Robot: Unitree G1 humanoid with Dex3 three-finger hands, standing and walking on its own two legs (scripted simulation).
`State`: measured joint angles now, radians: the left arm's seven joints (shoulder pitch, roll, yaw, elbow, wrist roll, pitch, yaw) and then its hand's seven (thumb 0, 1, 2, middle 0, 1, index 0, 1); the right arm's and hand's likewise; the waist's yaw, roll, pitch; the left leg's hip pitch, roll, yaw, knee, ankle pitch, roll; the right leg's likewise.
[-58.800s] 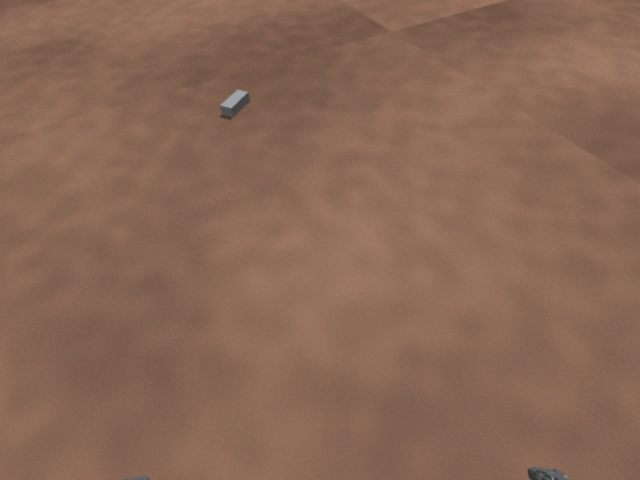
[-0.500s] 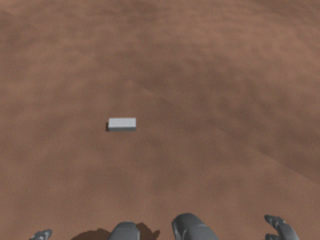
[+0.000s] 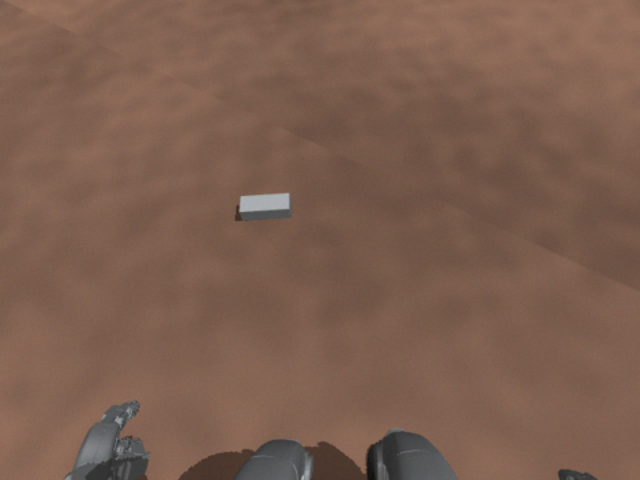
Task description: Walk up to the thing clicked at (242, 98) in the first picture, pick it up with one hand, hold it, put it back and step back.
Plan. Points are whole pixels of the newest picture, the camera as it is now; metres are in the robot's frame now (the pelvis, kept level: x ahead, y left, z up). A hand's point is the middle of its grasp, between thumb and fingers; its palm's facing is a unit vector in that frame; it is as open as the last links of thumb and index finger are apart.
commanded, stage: step back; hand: left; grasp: from above
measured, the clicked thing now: (265, 207) +1.01 +0.27 -0.73
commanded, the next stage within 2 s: stand in 1.76 s
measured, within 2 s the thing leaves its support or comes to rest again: neither
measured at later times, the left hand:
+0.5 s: hand out of the picture -0.11 +0.25 -0.14, palm faces -0.02 -0.90 -0.43, open 7.4 cm
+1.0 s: hand out of the picture -0.03 +0.29 -0.14, palm faces -0.02 -0.93 -0.38, open 7.4 cm
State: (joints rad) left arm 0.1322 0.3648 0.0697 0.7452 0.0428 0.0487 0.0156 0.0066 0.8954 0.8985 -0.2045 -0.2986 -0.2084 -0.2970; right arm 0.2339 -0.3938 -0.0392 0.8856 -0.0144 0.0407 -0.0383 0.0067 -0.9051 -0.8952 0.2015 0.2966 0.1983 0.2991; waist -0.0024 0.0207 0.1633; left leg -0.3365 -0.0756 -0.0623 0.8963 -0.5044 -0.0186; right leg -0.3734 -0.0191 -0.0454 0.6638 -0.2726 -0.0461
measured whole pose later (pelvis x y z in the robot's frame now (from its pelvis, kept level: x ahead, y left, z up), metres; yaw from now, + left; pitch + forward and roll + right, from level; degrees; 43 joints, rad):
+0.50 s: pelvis -0.14 -0.02 +0.00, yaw -3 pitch -4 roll -1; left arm 0.29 0.35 0.05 0.97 0.04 -0.02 0.02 0.01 0.90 0.90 -0.20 -0.30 -0.21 -0.30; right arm 0.16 -0.40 -0.06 0.89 -0.03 0.06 0.03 0.00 -0.91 -0.90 0.20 0.30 0.20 0.30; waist 0.04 0.06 0.06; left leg -0.43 -0.01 -0.10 0.90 -0.41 0.01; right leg -0.17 0.02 0.04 0.59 -0.37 -0.01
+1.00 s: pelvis -0.12 +0.01 +0.01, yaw +0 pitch -3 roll +1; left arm 0.18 0.42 0.06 0.95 0.02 0.00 -0.02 0.01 0.90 0.90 -0.20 -0.30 -0.20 -0.30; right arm 0.28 -0.36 -0.05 0.95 -0.03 -0.03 0.01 0.01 -0.90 -0.89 0.21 0.30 0.20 0.30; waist -0.02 -0.05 0.09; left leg -0.17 -0.01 -0.01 0.56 -0.33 0.00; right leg -0.40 -0.05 0.00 0.74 -0.33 -0.01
